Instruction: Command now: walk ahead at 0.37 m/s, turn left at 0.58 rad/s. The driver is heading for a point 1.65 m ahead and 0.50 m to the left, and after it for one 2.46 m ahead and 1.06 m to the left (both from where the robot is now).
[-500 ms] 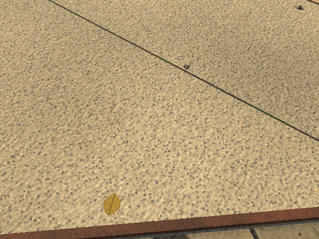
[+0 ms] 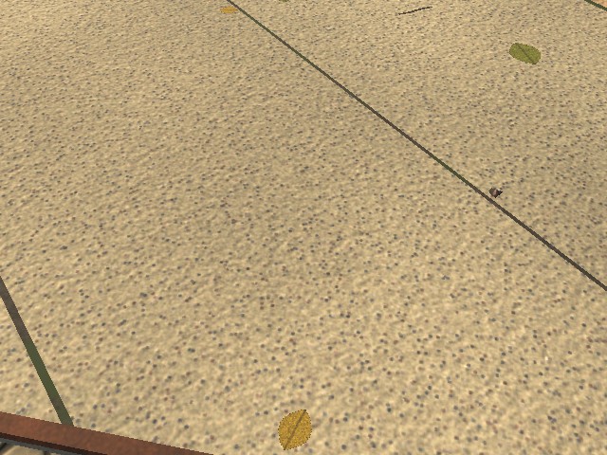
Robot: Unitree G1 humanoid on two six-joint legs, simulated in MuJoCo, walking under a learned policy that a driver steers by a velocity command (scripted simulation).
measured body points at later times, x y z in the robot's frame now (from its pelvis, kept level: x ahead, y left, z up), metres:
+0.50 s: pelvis +0.22 +0.07 -0.03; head +0.27 +0.09 +0.42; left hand +0.14 +0.36 -0.15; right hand +0.52 -0.09 -0.09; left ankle +0.30 +0.18 -0.74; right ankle +0.05 -0.13 -0.70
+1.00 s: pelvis +0.51 +0.16 +0.00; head +0.53 +0.18 +0.45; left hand +0.55 +0.47 -0.07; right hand +0.70 -0.05 -0.11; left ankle +0.32 +0.18 -0.67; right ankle +0.66 +0.12 -0.70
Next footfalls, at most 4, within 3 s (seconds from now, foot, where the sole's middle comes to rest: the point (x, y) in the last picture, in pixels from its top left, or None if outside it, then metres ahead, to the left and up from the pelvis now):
0.48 left None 0.34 0.19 -0.77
0.94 right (241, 365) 0.70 0.14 -0.74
1.34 left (115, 365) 0.71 0.43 -0.74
1.84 right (204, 241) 1.07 0.26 -0.74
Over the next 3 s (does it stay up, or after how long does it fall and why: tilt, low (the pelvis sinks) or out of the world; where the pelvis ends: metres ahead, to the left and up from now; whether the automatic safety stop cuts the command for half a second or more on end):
stays up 1.57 0.40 0.04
